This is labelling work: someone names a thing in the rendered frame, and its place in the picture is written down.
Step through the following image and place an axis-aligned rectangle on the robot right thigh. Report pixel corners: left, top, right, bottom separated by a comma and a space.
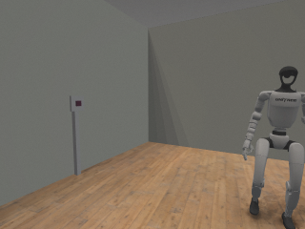
254, 137, 270, 188

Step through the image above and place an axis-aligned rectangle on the right robot forearm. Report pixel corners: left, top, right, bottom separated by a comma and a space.
245, 112, 258, 141

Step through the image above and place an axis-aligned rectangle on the button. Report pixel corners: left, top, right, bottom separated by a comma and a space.
75, 100, 82, 107

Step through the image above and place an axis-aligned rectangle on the right robot hand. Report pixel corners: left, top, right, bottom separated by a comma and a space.
242, 139, 254, 161

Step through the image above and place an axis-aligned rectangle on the right robot upper arm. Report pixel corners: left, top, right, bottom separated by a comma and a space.
253, 91, 272, 121

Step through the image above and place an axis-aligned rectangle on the panel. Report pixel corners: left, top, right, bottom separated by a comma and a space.
70, 95, 85, 176

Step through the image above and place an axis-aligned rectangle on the robot left shin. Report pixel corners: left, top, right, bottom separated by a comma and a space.
284, 188, 301, 218

